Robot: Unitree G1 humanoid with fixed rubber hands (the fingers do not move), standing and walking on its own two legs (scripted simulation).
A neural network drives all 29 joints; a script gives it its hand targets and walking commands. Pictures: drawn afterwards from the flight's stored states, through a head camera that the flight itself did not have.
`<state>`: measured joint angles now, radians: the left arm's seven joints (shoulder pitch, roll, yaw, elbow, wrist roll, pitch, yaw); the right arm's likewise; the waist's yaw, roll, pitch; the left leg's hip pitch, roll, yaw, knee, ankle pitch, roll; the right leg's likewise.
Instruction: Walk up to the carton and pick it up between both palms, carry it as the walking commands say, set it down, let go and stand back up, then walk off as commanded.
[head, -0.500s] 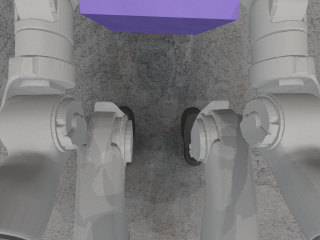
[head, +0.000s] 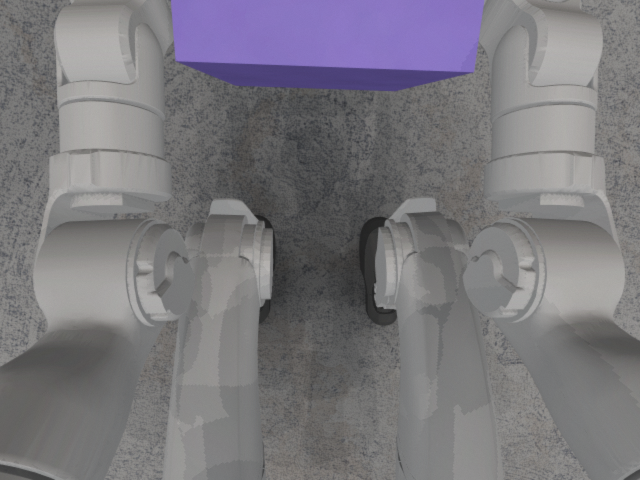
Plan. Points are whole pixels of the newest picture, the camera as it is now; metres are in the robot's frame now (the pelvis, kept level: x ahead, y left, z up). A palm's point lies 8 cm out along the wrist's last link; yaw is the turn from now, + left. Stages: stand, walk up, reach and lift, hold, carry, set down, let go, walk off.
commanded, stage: reach and lift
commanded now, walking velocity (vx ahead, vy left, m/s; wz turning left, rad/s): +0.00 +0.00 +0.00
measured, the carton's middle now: out of the picture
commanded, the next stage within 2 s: none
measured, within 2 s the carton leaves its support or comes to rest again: neither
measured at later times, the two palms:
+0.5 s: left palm out of the picture +0.53 +0.15 -0.04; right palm out of the picture +0.53 -0.15 -0.04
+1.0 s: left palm out of the picture +0.51 +0.15 +0.03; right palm out of the picture +0.51 -0.15 +0.03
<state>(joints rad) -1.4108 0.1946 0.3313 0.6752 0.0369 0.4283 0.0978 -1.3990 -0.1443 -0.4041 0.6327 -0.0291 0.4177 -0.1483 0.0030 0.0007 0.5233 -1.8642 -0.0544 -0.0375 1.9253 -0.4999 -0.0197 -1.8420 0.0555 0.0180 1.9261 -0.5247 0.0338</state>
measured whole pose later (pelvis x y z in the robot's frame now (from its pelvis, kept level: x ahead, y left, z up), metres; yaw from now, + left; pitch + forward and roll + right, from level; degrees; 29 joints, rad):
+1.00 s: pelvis -0.01 +0.00 +0.10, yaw +0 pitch +17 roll -1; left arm -1.22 0.12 0.35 0.54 0.07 0.50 0.08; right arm -1.22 -0.06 -0.42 0.50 -0.08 0.50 -0.13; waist 0.00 0.00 0.52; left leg -1.45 -0.05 -0.04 1.58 -0.42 -0.02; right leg -1.44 0.05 0.03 1.58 -0.44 0.02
